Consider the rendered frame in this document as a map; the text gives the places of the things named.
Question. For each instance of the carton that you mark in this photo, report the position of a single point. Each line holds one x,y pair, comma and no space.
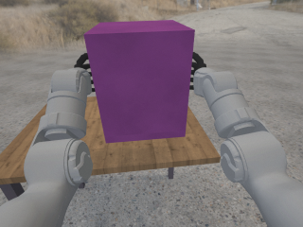
141,72

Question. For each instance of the right robot upper arm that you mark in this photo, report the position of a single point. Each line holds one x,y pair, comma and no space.
256,160

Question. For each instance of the right robot forearm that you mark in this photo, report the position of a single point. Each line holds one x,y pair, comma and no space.
232,114

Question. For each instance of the robot left hand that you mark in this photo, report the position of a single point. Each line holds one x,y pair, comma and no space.
80,64

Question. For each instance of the left robot upper arm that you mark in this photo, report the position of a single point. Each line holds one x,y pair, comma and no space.
54,171

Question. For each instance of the left robot forearm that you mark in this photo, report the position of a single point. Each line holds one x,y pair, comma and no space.
65,109

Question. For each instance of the robot right hand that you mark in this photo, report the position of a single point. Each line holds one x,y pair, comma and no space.
196,65

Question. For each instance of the table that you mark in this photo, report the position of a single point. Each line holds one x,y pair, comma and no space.
195,148

